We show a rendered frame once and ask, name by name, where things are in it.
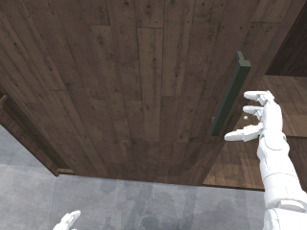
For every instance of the robot left hand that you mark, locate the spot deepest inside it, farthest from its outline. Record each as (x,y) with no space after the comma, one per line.
(67,221)

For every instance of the right robot forearm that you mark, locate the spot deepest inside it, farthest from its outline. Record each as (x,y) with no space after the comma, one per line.
(282,188)

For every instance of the wardrobe door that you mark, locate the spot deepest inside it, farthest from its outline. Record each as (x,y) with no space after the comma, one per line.
(126,89)
(18,115)

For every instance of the robot right upper arm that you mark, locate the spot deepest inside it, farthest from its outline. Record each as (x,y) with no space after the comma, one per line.
(282,219)

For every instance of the robot right hand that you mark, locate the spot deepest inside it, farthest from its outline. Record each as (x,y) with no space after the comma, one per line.
(270,115)

